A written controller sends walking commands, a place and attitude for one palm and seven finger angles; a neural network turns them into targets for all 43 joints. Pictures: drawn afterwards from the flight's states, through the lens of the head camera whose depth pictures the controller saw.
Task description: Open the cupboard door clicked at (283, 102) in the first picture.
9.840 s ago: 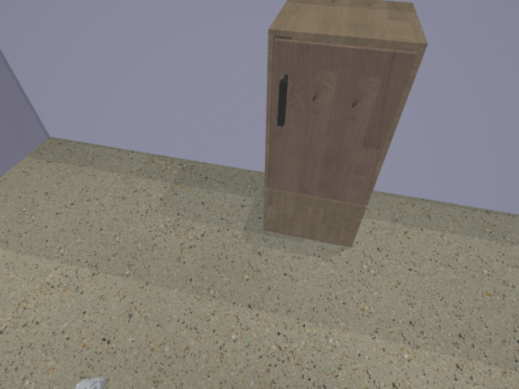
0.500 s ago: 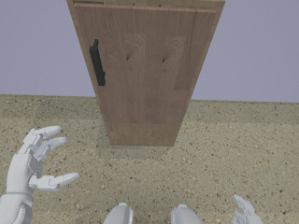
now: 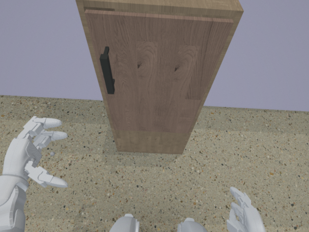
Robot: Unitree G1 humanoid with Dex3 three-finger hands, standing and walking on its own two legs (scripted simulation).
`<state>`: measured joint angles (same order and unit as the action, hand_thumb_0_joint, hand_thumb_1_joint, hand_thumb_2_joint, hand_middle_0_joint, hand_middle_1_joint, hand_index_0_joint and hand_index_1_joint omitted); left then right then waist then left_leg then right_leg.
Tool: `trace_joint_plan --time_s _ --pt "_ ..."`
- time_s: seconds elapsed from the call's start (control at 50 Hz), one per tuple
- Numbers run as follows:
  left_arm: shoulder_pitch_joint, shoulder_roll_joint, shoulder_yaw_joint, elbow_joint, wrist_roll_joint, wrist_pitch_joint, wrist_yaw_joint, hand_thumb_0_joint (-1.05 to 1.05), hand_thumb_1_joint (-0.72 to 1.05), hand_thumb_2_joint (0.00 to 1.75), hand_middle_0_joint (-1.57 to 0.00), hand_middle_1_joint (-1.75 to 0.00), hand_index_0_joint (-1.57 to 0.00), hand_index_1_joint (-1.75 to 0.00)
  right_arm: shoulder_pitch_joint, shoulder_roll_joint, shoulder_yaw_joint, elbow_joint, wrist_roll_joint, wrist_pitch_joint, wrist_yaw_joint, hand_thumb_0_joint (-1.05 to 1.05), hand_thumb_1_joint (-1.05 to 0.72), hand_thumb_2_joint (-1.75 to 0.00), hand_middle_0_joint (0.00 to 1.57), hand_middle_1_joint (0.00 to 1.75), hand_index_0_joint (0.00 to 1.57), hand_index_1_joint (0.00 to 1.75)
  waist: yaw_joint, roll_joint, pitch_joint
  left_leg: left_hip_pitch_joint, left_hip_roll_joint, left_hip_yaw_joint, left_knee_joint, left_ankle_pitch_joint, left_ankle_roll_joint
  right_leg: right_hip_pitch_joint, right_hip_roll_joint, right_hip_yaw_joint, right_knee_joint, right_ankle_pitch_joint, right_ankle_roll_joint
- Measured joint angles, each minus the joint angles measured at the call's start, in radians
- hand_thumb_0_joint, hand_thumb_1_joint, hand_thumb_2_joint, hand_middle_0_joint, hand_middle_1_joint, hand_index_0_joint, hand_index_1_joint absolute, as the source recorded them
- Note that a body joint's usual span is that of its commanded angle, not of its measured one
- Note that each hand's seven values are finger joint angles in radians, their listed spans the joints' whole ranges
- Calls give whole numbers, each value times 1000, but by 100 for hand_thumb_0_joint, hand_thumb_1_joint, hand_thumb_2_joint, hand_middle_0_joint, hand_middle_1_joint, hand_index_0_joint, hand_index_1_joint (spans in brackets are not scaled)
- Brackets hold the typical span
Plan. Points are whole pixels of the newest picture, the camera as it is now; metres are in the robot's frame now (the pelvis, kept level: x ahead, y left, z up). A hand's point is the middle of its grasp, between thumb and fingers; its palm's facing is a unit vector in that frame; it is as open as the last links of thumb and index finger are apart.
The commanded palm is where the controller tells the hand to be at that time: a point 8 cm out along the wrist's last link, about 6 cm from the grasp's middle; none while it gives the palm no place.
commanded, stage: raise the hand with hooked fingers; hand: left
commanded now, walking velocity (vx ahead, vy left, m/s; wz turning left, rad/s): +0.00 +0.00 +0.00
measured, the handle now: (109, 71) +0.57 +0.19 +0.04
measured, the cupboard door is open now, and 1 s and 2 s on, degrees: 0 0 0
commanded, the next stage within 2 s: move the hooked fingers beside the handle in 0.60 s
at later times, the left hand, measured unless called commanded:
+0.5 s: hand (62, 144) +0.30 +0.25 +0.05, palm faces +0.06 -1.00 -0.05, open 14.0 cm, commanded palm +0.27 +0.30 +0.06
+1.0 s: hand (69, 130) +0.34 +0.24 +0.05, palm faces +0.03 -1.00 -0.02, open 14.0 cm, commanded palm +0.31 +0.29 +0.05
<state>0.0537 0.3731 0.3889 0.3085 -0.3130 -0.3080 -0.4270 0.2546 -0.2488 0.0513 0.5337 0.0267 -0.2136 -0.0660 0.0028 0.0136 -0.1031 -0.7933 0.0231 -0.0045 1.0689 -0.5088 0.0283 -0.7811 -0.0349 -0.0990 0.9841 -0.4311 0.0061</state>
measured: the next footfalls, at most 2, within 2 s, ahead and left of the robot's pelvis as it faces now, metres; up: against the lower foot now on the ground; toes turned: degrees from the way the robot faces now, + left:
none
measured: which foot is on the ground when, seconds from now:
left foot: down 0.00-1.00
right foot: down 0.00-1.00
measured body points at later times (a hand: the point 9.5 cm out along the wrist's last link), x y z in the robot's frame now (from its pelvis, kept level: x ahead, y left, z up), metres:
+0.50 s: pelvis +0.00 -0.02 +0.00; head +0.07 -0.01 +0.45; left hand +0.29 +0.30 +0.06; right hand +0.15 -0.28 -0.08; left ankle +0.01 +0.09 -0.67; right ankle +0.03 -0.13 -0.67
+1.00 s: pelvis -0.01 -0.02 +0.00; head +0.07 -0.01 +0.44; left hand +0.33 +0.30 +0.06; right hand +0.14 -0.28 -0.09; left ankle +0.01 +0.09 -0.67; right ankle +0.03 -0.13 -0.67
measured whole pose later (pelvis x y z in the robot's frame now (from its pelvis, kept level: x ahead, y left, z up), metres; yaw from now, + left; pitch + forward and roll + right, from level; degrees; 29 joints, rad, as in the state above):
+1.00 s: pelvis -0.01 -0.02 +0.00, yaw -1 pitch +14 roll -2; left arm -0.23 0.42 0.44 0.61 -0.29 -0.36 -0.48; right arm 0.26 -0.27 0.04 0.57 0.04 -0.16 -0.08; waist -0.03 0.00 -0.09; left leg -0.82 0.04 -0.01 1.07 -0.50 0.00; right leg -0.82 -0.02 -0.10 1.01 -0.43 -0.02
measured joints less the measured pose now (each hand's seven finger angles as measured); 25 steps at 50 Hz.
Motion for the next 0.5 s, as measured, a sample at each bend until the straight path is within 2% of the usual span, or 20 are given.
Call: trace_joint_plan --time_s 0.08,0.16,0.24,0.42,0.5 --pt "-46 17 36 38 -15 -21 -14 -1 -49 30 -30 -119 -30 -119 13 -5 -3 17 0 7 -1 1 -90 -90 20 31 21 30 -5 -1 1 4 3 -2 -8 0 -5 2 4 -2 -5 -2 -5" --pt "-86 40 56 98 -23 -3 -43 -1 -50 30 -30 -120 -30 -119 24 -18 -10 28 5 20 -1 1 -90 -90 20 31 21 30 -14 3 0 7 7 -2 -18 2 -9 3 7 -2 -11 -2 -9" --pt "-78 38 51 116 -31 12 -67 -1 -50 30 -30 -120 -30 -119 38 -29 -21 25 7 27 1 1 -90 -90 20 31 21 30 -24 5 -4 18 11 6 -36 7 -12 6 12 6 -21 2 -12" --pt "-68 7 63 118 -25 -48 -31 -2 -50 30 -30 -120 -30 -120 41 -32 -35 18 3 40 9 1 -90 -90 20 30 20 30 -31 -10 -1 22 17 8 -38 9 -23 1 18 9 -10 -2 -23" --pt "-66 6 56 122 -21 -52 -34 -2 -50 30 -30 -120 -30 -120 33 -27 -33 19 6 47 7 1 -90 -90 20 30 20 30 -30 -7 0 24 19 4 -38 11 -27 4 20 5 -9 -2 -27"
